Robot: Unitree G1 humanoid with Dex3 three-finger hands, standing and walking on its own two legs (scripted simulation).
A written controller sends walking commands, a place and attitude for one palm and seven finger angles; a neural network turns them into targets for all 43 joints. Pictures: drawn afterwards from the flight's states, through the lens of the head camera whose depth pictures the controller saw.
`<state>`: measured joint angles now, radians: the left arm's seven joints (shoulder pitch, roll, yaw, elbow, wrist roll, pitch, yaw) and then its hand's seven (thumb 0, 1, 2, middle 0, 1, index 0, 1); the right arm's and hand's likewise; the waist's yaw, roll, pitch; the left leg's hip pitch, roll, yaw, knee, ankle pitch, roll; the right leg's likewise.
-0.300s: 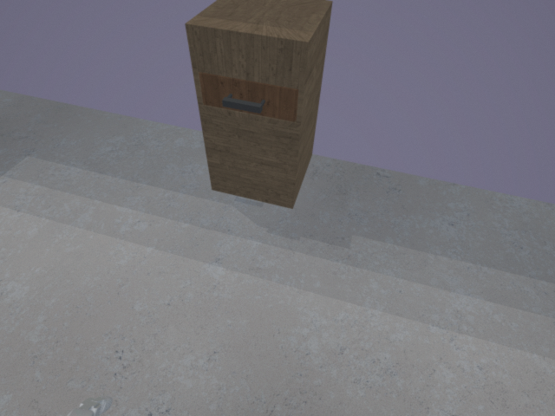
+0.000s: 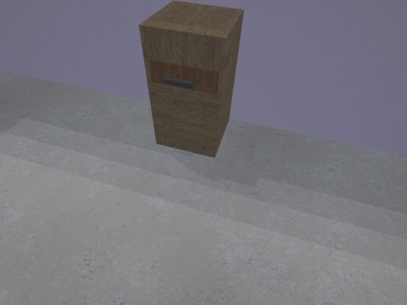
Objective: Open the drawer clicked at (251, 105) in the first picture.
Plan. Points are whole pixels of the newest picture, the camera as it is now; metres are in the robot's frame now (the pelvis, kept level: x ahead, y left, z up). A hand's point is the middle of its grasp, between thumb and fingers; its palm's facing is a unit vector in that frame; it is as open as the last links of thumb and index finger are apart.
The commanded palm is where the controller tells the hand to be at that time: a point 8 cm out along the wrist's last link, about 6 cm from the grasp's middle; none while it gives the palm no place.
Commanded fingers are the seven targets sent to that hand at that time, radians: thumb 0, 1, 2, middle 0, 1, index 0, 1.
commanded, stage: stand and wait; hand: left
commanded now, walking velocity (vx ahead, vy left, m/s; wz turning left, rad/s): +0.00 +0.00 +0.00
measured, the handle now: (180, 80) +1.21 +0.20 -0.20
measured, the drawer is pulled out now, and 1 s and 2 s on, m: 0.00 0.00 0.00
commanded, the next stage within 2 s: look at it before walking up in 0.52 s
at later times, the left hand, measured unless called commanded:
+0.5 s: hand out of the picture +0.06 +0.24 -0.15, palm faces -0.03 -0.94 -0.34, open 7.4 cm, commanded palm none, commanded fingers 0.00 0.90 0.90 -0.20 -0.30 -0.20 -0.30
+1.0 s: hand out of the picture +0.07 +0.23 -0.15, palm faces -0.04 -0.94 -0.33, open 7.4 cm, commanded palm none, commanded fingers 0.00 0.90 0.90 -0.20 -0.30 -0.20 -0.30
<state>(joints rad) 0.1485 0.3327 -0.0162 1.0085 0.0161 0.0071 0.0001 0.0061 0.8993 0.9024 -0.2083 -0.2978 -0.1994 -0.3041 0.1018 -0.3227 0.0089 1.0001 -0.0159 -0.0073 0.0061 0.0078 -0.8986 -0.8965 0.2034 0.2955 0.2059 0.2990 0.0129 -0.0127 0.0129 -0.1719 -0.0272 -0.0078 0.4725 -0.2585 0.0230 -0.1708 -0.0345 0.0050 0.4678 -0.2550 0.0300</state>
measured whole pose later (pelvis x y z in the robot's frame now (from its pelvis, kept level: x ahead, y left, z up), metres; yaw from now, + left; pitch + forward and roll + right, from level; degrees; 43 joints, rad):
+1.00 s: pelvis +0.00 -0.02 +0.01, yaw +0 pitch -2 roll +0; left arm 0.14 0.34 -0.01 1.08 0.02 -0.01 0.00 0.01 0.90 0.90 -0.21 -0.30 -0.20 -0.30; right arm 0.12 -0.34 0.01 1.10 -0.01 -0.01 0.01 0.01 -0.90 -0.90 0.20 0.30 0.20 0.30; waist 0.00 -0.01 0.03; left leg -0.15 0.00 -0.01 0.39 -0.21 0.00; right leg -0.15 -0.01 0.00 0.39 -0.21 0.01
